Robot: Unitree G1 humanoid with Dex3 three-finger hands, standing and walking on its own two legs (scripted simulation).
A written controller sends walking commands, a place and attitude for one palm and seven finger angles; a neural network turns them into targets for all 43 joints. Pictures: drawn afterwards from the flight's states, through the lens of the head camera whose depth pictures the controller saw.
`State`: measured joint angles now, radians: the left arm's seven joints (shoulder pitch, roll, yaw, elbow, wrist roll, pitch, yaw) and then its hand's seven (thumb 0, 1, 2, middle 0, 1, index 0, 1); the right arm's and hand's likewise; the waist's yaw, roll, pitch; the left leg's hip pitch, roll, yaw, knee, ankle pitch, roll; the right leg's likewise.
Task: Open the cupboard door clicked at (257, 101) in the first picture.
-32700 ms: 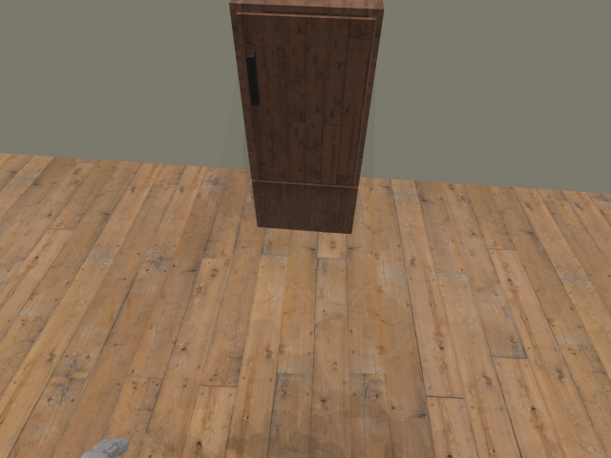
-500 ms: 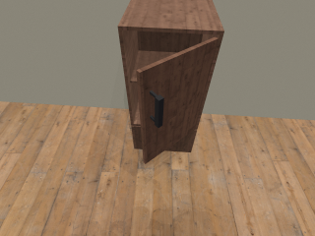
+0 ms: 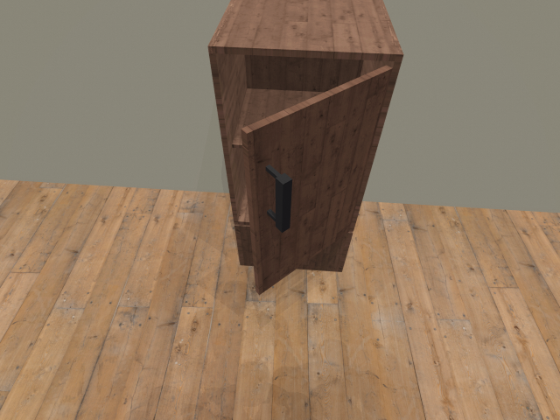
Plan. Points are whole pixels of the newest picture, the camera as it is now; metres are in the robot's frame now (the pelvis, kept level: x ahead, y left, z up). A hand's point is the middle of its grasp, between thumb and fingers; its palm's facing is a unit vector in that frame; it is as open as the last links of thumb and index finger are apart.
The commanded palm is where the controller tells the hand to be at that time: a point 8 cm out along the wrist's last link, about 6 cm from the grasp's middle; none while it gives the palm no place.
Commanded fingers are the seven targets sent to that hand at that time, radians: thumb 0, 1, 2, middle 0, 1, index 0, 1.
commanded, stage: look to check the result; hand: left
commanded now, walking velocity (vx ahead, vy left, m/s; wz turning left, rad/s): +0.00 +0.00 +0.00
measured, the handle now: (276, 199) +0.54 +0.04 -0.04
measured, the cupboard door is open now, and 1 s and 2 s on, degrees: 43 43 43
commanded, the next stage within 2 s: walk to a spot facing it in 0.12 s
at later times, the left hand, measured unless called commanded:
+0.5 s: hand out of the picture +0.01 +0.16 -0.18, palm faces -0.01 -0.99 -0.17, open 7.3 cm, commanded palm none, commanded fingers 0.00 0.90 0.90 -0.20 -0.30 -0.20 -0.30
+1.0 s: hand out of the picture +0.12 +0.09 -0.16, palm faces -0.24 -0.94 -0.26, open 7.3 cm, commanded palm none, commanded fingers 0.00 0.90 0.90 -0.20 -0.30 -0.20 -0.30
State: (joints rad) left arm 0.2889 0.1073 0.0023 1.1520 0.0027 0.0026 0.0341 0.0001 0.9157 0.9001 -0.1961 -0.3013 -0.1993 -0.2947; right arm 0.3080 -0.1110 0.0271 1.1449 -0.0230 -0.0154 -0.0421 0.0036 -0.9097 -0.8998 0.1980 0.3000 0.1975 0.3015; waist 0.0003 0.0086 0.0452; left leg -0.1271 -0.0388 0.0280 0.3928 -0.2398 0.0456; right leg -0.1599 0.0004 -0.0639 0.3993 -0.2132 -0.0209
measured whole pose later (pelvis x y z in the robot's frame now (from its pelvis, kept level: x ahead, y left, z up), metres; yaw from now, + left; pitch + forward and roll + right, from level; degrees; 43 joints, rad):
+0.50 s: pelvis +0.00 -0.01 -0.01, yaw -5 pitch -1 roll +1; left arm 0.28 0.13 0.05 1.10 0.01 0.05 0.01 0.00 0.91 0.90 -0.20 -0.30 -0.20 -0.29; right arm 0.27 -0.13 -0.01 1.09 -0.03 0.01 -0.06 0.00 -0.91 -0.90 0.20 0.30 0.20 0.30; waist 0.01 -0.01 0.08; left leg -0.16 -0.01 0.11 0.48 -0.31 0.04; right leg -0.26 0.03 0.01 0.55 -0.27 -0.03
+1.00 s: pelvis +0.01 -0.08 +0.00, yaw -21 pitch +1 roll +2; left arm 0.24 0.16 0.07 0.94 0.01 0.03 0.01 0.00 0.91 0.90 -0.20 -0.30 -0.20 -0.30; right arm 0.07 -0.24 -0.07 0.91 -0.02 0.06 -0.04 0.01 -0.91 -0.90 0.20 0.30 0.20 0.30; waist 0.03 0.03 0.10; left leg -0.50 0.04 -0.05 1.10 -0.36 -0.06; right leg -0.22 0.12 0.09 0.43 -0.21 -0.11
